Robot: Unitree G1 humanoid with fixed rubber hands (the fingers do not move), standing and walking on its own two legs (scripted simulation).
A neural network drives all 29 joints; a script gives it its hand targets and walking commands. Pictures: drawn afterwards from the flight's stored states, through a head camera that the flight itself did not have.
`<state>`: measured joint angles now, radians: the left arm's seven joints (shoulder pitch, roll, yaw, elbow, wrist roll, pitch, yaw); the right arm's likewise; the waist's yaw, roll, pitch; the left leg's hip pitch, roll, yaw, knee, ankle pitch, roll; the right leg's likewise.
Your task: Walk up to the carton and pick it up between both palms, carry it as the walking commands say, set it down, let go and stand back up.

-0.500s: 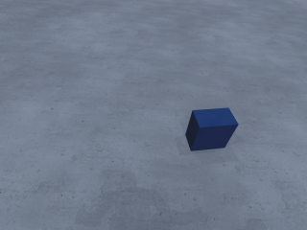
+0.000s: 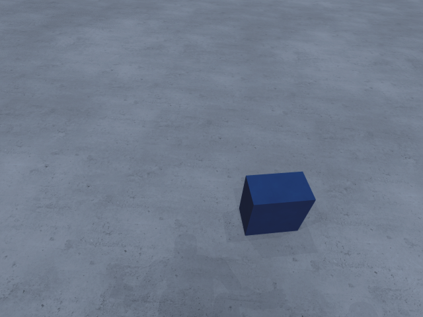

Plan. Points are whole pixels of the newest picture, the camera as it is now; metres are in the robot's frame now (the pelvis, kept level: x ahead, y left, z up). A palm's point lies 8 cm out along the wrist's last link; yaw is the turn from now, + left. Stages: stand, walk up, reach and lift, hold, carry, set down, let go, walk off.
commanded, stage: walk up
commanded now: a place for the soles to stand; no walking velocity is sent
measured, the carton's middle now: (273, 204) +0.77 -0.28 -0.61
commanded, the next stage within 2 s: none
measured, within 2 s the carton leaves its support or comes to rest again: neither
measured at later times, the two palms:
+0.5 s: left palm (136, 281) +0.23 +0.18 -0.08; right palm out of the picture +0.22 -0.52 -0.06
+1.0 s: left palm (207, 235) +0.33 +0.04 -0.08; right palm out of the picture +0.34 -0.65 -0.10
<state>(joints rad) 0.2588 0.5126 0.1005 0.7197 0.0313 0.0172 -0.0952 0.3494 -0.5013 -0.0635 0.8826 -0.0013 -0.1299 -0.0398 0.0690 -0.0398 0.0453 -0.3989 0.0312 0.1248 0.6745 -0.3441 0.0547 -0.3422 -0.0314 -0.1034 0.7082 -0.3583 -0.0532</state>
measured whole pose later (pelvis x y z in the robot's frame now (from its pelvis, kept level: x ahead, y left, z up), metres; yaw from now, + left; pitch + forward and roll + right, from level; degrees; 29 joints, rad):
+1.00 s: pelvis +0.25 -0.31 -0.01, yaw +5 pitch -1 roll +1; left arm 0.18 0.47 0.06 0.80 0.00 -0.04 0.00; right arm 0.30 -0.49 -0.04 0.87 -0.01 -0.04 -0.02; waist 0.01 0.00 0.10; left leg -0.48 0.02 0.02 0.98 -0.50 0.04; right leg -0.42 -0.08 -0.10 0.77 -0.33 -0.02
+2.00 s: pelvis +0.30 -0.31 +0.02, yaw +8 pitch -2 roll +1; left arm 0.11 0.51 0.08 0.95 0.03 0.03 -0.07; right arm 0.26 -0.49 -0.09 0.98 -0.02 -0.07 -0.02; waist -0.02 -0.06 0.06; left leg -0.17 0.03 0.01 0.48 -0.27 -0.01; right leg -0.45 -0.06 0.04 0.83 -0.34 0.02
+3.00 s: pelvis +0.38 -0.36 +0.03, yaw +11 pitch -2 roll +0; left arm 0.04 0.41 0.02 1.11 0.01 0.00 -0.02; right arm 0.08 -0.41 -0.01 1.11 -0.01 -0.04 0.00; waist 0.01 -0.01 0.04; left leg -0.10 0.03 -0.01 0.35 -0.22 -0.03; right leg -0.14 -0.03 -0.08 0.34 -0.17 0.00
